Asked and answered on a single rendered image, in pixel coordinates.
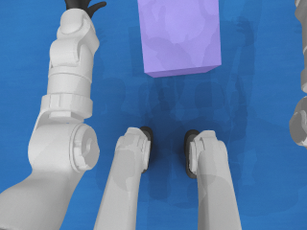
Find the robot right forearm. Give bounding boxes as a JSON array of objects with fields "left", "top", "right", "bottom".
[{"left": 295, "top": 0, "right": 307, "bottom": 93}]

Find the robot right foot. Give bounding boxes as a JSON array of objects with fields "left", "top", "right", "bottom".
[{"left": 183, "top": 129, "right": 200, "bottom": 179}]

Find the robot right upper arm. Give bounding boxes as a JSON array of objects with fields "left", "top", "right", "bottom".
[{"left": 289, "top": 96, "right": 307, "bottom": 149}]

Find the robot left hand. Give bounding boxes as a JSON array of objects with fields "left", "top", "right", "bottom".
[{"left": 64, "top": 0, "right": 106, "bottom": 19}]

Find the robot left forearm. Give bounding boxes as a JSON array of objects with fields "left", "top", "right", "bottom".
[{"left": 28, "top": 8, "right": 100, "bottom": 162}]

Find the robot left thigh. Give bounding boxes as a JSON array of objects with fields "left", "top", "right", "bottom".
[{"left": 93, "top": 133, "right": 151, "bottom": 230}]

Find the carton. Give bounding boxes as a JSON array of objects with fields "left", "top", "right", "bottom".
[{"left": 137, "top": 0, "right": 222, "bottom": 78}]

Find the robot left upper arm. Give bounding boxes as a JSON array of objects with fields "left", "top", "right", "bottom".
[{"left": 0, "top": 123, "right": 100, "bottom": 230}]

